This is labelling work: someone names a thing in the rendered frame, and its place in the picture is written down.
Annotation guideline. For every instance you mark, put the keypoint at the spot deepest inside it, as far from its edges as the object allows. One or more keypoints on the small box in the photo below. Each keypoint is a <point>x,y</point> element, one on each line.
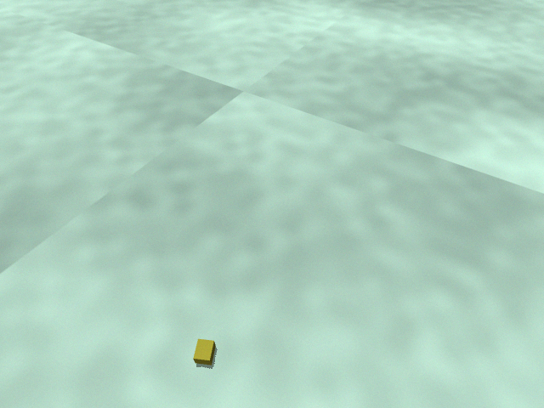
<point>204,352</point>

